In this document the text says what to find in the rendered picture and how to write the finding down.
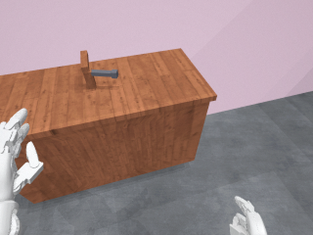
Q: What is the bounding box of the counter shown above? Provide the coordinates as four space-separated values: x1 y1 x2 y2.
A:
0 48 217 204

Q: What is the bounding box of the robot right hand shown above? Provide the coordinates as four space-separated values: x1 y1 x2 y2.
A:
229 196 267 235

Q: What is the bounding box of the robot left forearm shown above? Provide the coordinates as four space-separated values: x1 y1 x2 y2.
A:
0 200 22 235

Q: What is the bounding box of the robot left hand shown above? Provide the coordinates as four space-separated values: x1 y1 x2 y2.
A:
0 108 44 202

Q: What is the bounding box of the tap lever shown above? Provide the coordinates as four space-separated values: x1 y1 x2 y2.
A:
91 69 118 79

